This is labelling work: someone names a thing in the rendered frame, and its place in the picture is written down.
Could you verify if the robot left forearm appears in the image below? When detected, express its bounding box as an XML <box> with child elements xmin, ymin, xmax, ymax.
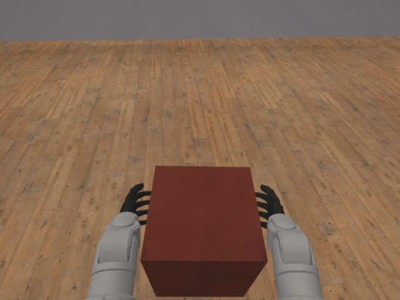
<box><xmin>84</xmin><ymin>212</ymin><xmax>141</xmax><ymax>300</ymax></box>

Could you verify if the robot right forearm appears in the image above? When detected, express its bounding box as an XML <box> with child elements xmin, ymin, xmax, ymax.
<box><xmin>267</xmin><ymin>214</ymin><xmax>325</xmax><ymax>300</ymax></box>

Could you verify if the robot left hand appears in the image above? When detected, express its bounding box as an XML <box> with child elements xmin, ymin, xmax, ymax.
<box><xmin>120</xmin><ymin>183</ymin><xmax>151</xmax><ymax>226</ymax></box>

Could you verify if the carton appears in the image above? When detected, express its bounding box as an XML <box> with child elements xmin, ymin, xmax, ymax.
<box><xmin>140</xmin><ymin>166</ymin><xmax>268</xmax><ymax>297</ymax></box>

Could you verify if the robot right hand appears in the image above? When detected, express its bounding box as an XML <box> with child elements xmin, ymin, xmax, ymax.
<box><xmin>255</xmin><ymin>184</ymin><xmax>285</xmax><ymax>229</ymax></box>

